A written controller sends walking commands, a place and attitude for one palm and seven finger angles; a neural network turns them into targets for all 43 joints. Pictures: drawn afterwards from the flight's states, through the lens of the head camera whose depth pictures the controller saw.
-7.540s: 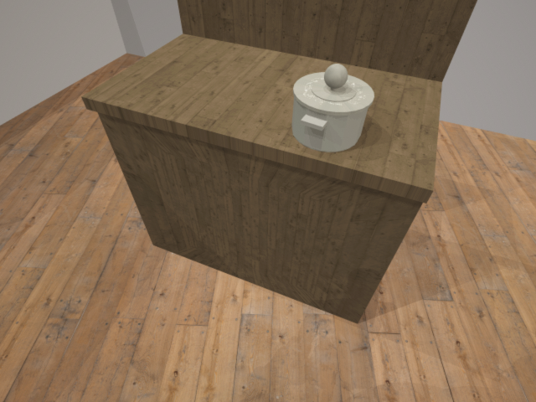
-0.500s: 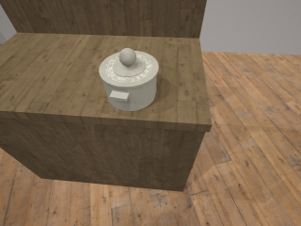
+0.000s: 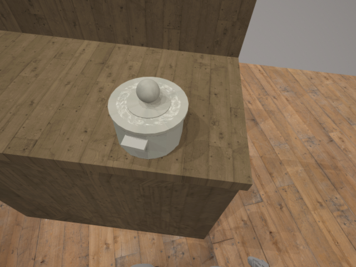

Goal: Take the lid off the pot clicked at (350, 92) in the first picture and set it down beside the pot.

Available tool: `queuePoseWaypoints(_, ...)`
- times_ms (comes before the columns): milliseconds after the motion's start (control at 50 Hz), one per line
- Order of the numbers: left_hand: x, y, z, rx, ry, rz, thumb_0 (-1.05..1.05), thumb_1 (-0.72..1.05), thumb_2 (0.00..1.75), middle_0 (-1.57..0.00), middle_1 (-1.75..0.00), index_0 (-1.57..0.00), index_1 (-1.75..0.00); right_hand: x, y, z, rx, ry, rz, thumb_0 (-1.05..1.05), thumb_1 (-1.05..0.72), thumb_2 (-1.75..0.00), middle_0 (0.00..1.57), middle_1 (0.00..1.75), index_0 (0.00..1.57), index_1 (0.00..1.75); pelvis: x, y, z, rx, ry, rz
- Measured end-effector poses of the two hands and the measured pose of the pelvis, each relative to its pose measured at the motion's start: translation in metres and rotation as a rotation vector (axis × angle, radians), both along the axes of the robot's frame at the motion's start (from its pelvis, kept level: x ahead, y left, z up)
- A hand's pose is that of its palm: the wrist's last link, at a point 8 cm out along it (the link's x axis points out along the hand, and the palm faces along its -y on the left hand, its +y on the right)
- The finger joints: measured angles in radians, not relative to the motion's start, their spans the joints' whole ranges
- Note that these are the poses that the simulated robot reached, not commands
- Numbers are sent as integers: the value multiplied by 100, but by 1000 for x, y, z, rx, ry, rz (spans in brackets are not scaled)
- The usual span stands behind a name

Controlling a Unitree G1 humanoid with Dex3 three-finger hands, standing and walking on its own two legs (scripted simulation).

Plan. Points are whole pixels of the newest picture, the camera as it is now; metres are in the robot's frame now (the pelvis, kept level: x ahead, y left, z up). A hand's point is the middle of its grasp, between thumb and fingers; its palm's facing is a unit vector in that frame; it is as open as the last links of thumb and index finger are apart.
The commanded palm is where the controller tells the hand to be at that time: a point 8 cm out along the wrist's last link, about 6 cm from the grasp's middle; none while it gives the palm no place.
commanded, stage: come to a stop and stand still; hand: left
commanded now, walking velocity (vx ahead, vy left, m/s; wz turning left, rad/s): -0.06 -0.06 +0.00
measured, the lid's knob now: (148, 90) +0.44 +0.12 +0.14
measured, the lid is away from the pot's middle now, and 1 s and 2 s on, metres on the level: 0.00 0.00 0.00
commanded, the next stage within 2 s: look again from close up in 1.68 s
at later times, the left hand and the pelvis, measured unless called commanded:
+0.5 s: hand out of the picture +0.04 +0.14 -0.18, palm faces -0.05 -0.98 -0.21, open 7.3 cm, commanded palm none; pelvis -0.04 -0.04 -0.02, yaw -2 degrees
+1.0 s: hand out of the picture -0.02 +0.10 -0.18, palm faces -0.01 -0.99 -0.16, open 7.4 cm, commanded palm none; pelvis -0.02 -0.06 +0.00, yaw -2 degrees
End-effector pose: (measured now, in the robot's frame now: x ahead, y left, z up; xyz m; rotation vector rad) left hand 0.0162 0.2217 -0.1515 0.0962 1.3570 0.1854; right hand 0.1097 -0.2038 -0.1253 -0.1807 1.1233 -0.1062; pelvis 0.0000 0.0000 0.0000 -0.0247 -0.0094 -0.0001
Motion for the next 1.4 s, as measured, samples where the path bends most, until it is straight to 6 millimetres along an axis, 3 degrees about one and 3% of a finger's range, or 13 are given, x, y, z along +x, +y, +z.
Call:
queuePoseWaypoints(120, 18, 19, 15, 90, -75, -32, 1, 91, 90, -20, -30, -20, -30, -29, -28, -3, -8, 24, -32, -1, -92, -90, 21, 30, 21, 30, -17, -13, 0, 8, 14, -13)
queuePoseWaypoints(220, 16, 14, 8, 148, -127, -125, 1, 91, 90, -20, -30, -20, -30, -61, -67, -21, -10, 29, -81, 0, -91, -90, 21, 30, 21, 30, -30, -30, -20, 48, 21, -56)
queuePoseWaypoints(300, 14, 1, 1, 120, -137, -157, 1, 91, 90, -20, -30, -20, -30, -94, -85, -32, -40, 59, -123, 0, -91, -90, 20, 30, 20, 30, -33, -27, -29, -19, -18, -10)
queuePoseWaypoints(380, 23, -12, -11, 77, -176, -153, 1, 91, 90, -20, -30, -20, -30, -133, -84, -27, -67, 110, -149, 1, -92, -90, 20, 30, 20, 30, -33, -30, -30, 12, -39, -24)
queuePoseWaypoints(460, 23, -32, -7, 32, -167, -172, 1, 91, 90, -20, -30, -20, -30, -169, -75, -24, -48, 181, -169, 1, -91, -90, 20, 30, 20, 30, -39, -34, -22, 29, -26, -38)
queuePoseWaypoints(560, 6, -38, 3, 48, -148, -156, 1, 94, 90, -20, -30, -20, -30, -189, -64, -31, 20, 255, -158, 1, -91, -90, 20, 30, 20, 30, -47, -43, -17, 54, 3, -54)
queuePoseWaypoints(680, -34, -47, 8, 51, -39, -146, 1, 92, 90, -20, -30, -20, -30, -181, -60, -32, 67, 248, -167, 1, -91, -90, 20, 30, 20, 30, -48, -51, -10, 33, 5, -46)
queuePoseWaypoints(800, -47, -56, 2, 17, 5, -109, 1, 91, 90, -20, -30, -20, -30, -165, -65, -25, 44, 233, -153, 1, -92, -90, 20, 30, 20, 30, -38, -55, -7, 29, -9, -45)
queuePoseWaypoints(960, -41, -70, 2, -17, 20, -88, 1, 91, 90, -20, -30, -20, -30, -136, -76, -17, 10, 220, -124, 1, -92, -90, 20, 30, 20, 30, -24, -58, -1, 32, 0, -41)
queuePoseWaypoints(1140, -28, -73, 2, -16, 38, -86, 1, 91, 90, -20, -30, -20, -30, -107, -82, -15, -3, 198, -119, 1, -93, -90, 20, 30, 20, 30, -6, -61, 0, 37, -1, -44)
queuePoseWaypoints(1400, -5, -68, 5, 10, 28, -81, 1, 91, 90, -20, -30, -20, -30, -93, -82, -17, 0, 224, -112, 1, -93, -90, 20, 30, 20, 30, 14, -63, 1, 42, -5, -42)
